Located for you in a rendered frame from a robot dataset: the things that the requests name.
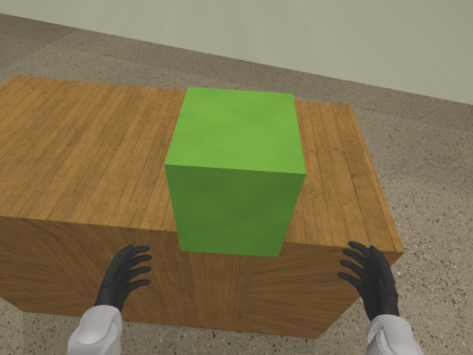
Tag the robot left hand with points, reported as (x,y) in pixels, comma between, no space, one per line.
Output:
(115,286)

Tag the robot right hand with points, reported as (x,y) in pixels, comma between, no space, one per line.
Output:
(377,285)

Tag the left robot forearm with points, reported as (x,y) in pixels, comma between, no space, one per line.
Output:
(98,332)

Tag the right robot forearm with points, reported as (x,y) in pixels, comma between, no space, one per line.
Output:
(391,335)

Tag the carton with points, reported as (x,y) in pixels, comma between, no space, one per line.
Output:
(235,169)

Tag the pedestal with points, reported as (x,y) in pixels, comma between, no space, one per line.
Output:
(82,176)

